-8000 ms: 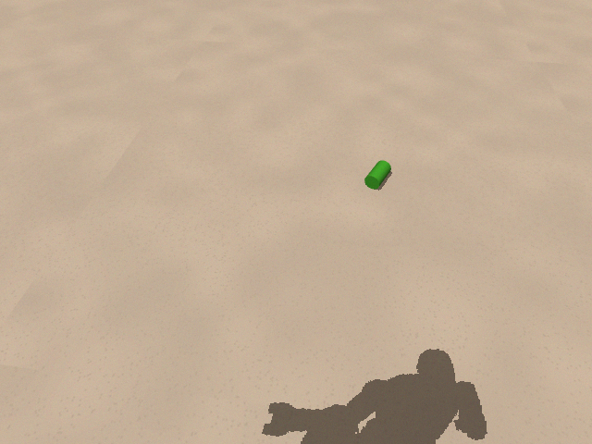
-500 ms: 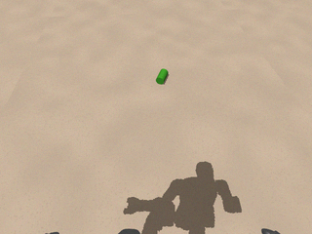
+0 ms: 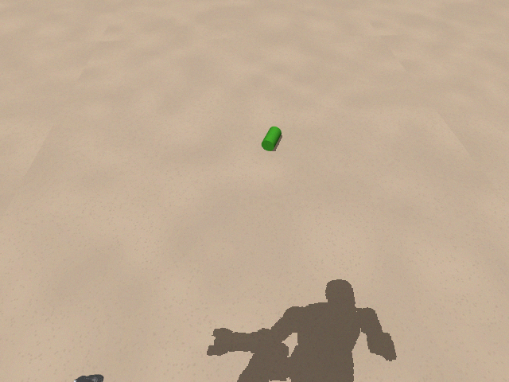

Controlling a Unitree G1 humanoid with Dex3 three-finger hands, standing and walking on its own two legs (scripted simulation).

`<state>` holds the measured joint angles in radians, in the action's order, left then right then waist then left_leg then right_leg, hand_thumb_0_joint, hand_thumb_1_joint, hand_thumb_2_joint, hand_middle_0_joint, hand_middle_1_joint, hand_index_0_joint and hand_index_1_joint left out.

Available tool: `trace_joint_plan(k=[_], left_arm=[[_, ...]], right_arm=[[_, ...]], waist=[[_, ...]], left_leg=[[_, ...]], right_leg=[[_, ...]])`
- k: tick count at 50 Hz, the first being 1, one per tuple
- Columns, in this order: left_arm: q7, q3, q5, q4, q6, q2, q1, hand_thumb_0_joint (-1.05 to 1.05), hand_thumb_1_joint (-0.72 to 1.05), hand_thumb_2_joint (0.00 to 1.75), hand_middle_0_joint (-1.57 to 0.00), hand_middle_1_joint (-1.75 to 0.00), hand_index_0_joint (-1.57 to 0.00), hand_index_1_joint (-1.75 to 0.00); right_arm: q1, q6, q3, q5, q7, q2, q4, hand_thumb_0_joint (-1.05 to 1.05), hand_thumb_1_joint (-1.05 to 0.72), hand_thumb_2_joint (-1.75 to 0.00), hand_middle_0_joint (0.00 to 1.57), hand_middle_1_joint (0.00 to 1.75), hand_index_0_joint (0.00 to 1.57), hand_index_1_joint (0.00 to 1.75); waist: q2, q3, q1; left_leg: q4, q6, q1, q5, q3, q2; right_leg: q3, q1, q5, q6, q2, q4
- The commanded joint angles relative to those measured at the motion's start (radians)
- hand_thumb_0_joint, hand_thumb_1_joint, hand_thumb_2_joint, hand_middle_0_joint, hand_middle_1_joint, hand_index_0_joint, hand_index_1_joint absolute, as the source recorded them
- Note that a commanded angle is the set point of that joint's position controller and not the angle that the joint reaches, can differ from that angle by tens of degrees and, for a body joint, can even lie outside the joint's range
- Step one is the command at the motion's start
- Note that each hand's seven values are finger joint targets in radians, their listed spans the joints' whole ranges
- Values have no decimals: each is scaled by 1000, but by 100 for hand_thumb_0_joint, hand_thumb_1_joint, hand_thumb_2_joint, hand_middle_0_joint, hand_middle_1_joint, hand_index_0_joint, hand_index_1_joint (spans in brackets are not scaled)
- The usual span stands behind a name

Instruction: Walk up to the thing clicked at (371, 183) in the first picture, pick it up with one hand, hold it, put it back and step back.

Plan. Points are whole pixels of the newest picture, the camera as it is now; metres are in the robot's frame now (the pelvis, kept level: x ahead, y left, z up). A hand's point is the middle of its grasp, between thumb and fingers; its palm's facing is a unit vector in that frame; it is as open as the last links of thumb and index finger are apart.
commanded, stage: stand
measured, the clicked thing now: (271, 138) +1.49 -0.05 -0.74
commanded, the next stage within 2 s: none
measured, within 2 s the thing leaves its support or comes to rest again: neither
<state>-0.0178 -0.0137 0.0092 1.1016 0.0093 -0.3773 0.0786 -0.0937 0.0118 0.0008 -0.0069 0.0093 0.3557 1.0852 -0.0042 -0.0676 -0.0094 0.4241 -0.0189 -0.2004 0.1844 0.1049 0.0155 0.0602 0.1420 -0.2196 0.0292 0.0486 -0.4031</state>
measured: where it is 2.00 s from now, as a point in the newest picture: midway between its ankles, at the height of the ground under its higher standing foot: outside the picture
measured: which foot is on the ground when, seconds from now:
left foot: down 0.00-1.00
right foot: down 0.00-1.00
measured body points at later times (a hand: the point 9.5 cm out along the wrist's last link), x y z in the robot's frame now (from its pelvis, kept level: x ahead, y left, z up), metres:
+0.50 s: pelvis +0.01 -0.01 +0.00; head +0.02 -0.01 +0.45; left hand +0.09 +0.29 -0.13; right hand +0.08 -0.32 -0.13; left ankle +0.03 +0.13 -0.74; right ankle +0.00 -0.14 -0.74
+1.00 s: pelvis +0.01 -0.01 +0.00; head +0.03 -0.02 +0.45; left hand +0.10 +0.29 -0.13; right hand +0.08 -0.32 -0.13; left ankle +0.03 +0.13 -0.74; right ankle +0.00 -0.14 -0.74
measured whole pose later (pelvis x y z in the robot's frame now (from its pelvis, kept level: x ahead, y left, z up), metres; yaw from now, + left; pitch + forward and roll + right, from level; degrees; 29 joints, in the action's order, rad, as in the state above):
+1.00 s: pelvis +0.01 -0.01 +0.00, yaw -2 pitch -2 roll +0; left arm -0.01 -0.01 0.01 1.14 0.01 -0.36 0.10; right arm -0.10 0.01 0.01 0.00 0.00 0.36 1.14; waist 0.01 -0.06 0.00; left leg 0.33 -0.04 -0.14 0.16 0.08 -0.02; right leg 0.04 0.11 -0.20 0.01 0.02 -0.34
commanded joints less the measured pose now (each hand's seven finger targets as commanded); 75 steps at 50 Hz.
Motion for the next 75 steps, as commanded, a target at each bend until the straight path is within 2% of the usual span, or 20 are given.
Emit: trace_joint_plan(k=[1,4,5,12,15,18,21,23,25,33,38,44,45,47,49,60,63,70,72,75], left_arm=[[17,-34,-1,-32,24,-202,-46,0,90,90,-20,-30,-20,-30],[15,-32,0,-19,23,-208,-44,0,90,90,-20,-30,-20,-30],[17,-32,0,-19,24,-205,-48,0,90,90,-20,-30,-20,-30],[20,-30,0,-7,24,-204,-33,0,90,90,-20,-30,-20,-30],[20,-27,-1,0,23,-199,-17,0,90,90,-20,-30,-20,-30],[21,-30,-2,-6,24,-201,-32,0,90,90,-20,-30,-20,-30],[22,-30,-2,-4,20,-197,-24,0,90,90,-20,-30,-20,-30],[21,-30,-1,-8,22,-200,-27,0,90,90,-20,-30,-20,-30],[21,-30,-2,-5,21,-200,-21,0,90,90,-20,-30,-20,-30],[21,-32,-2,-13,22,-198,-27,0,90,90,-20,-30,-20,-30],[20,-35,-1,-16,17,-200,-27,0,90,90,-20,-30,-20,-30],[20,-34,-3,-21,20,-197,-20,0,90,90,-20,-30,-20,-30],[20,-35,-1,-22,19,-200,-26,0,90,90,-20,-30,-20,-30],[21,-34,-3,-22,19,-195,-19,0,90,90,-20,-30,-20,-30],[21,-35,-2,-20,16,-197,-25,0,90,90,-20,-30,-20,-30],[19,-33,-2,-19,17,-197,-11,0,90,90,-20,-30,-20,-30],[20,-34,-1,-25,17,-194,-10,0,90,90,-20,-30,-20,-30],[20,-35,-3,-22,14,-196,-2,0,90,90,-20,-30,-20,-30],[20,-35,-2,-24,15,-197,1,0,90,90,-20,-30,-20,-30],[21,-35,-1,-26,16,-198,-7,0,90,90,-20,-30,-20,-30]], right_arm=[[51,23,-44,-2,-13,217,-43,0,-90,-90,20,30,20,30],[46,21,-44,1,-12,215,-31,0,-90,-90,20,30,20,30],[47,23,-44,0,-13,221,-30,0,-90,-90,20,30,20,30],[45,23,-40,1,-16,214,-14,0,-90,-90,20,30,20,30],[51,21,-38,3,-14,213,-7,0,-90,-90,20,30,20,30],[48,21,-36,3,-15,211,-6,0,-90,-90,20,30,20,30],[50,18,-36,1,-16,212,-6,0,-90,-90,20,30,20,30],[44,19,-34,1,-16,208,-6,0,-90,-90,20,30,20,30],[38,18,-33,1,-15,212,-2,0,-90,-90,20,30,20,30],[30,18,-31,1,-16,211,-4,0,-90,-90,20,30,20,30],[22,18,-29,-2,-17,214,-2,0,-90,-90,20,30,20,30],[31,22,-27,2,-19,212,-7,0,-90,-90,20,30,20,30],[14,21,-26,0,-20,210,-4,0,-90,-90,20,30,20,30],[31,22,-27,2,-19,214,-5,0,-90,-90,20,30,20,30],[18,18,-25,1,-20,213,-2,0,-90,-90,20,30,20,30],[17,18,-26,1,-17,210,-4,0,-90,-90,20,30,20,30],[15,18,-27,0,-19,219,-5,0,-90,-90,20,30,20,30],[14,18,-25,0,-19,214,-4,0,-90,-90,20,30,20,30],[17,20,-25,0,-20,212,-8,0,-90,-90,20,30,20,30],[8,18,-25,0,-21,212,-7,0,-90,-90,20,30,20,30]], waist=[[30,93,1],[18,91,7],[16,102,6],[9,121,5],[11,97,2],[8,112,2],[7,102,-1],[-2,111,1],[7,93,4],[3,101,4],[18,87,4],[14,122,0],[10,120,7],[16,119,0],[14,96,7],[6,78,7],[18,96,5],[17,91,1],[10,103,0],[3,102,6]], left_leg=[[-94,37,4,-112,72,-116],[-117,33,18,-73,70,-116],[-114,35,15,-115,68,-123],[-102,32,60,-207,44,-126],[-117,30,54,-144,45,-123],[-113,26,61,-189,41,-126],[-119,27,51,-152,41,-125],[-116,25,61,-182,38,-129],[-119,24,53,-149,36,-123],[-120,25,56,-171,37,-129],[-140,23,35,-121,38,-127],[-115,25,83,-228,31,-132],[-120,25,64,-217,28,-131],[-116,25,83,-226,33,-135],[-130,26,60,-165,29,-130],[-140,27,54,-126,32,-126],[-136,29,57,-158,30,-129],[-142,27,42,-131,34,-126],[-131,27,69,-190,32,-131],[-129,25,60,-179,30,-129]], right_leg=[[-104,-58,33,-45,89,103],[-106,-44,9,-48,84,115],[-104,-70,47,-48,86,107],[-108,-71,134,-48,90,109],[-109,-56,81,-44,87,126],[-111,-66,120,-46,91,119],[-107,-60,76,-46,86,125],[-108,-65,107,-48,90,120],[-111,-57,93,-45,87,131],[-109,-71,107,-44,88,132],[-107,-63,56,-47,82,132],[-108,-72,161,-48,88,118],[-106,-80,156,-46,86,118],[-108,-73,159,-46,87,119],[-106,-62,106,-45,81,127],[-112,-45,71,-48,81,137],[-112,-59,105,-49,84,129],[-107,-68,76,-47,80,126],[-109,-60,120,-50,84,119],[-110,-66,118,-48,86,121]])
